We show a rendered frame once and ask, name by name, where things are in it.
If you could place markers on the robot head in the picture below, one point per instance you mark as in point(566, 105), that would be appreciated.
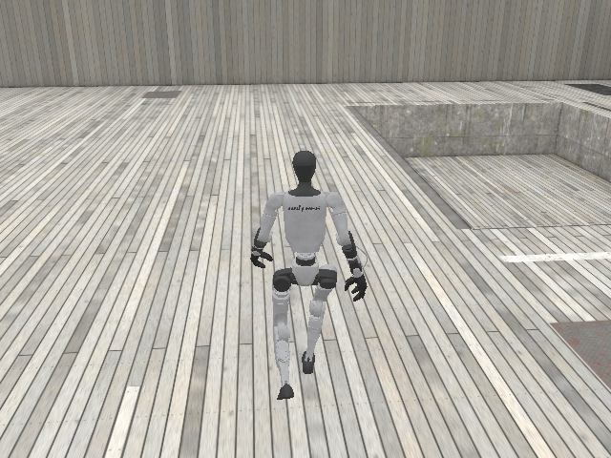
point(304, 164)

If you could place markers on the right robot forearm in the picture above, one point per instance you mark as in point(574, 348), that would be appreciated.
point(352, 258)

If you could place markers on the left robot upper arm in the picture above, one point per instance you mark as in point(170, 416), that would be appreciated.
point(275, 201)

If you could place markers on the left robot forearm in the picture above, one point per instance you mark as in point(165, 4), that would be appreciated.
point(258, 246)

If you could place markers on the right robot upper arm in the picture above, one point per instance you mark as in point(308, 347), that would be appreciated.
point(335, 202)

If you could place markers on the left robot hand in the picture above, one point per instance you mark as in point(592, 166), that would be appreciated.
point(264, 255)

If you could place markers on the right robot hand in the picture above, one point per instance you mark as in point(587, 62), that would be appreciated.
point(361, 287)

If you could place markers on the left robot shin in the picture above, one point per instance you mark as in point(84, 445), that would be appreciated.
point(282, 356)

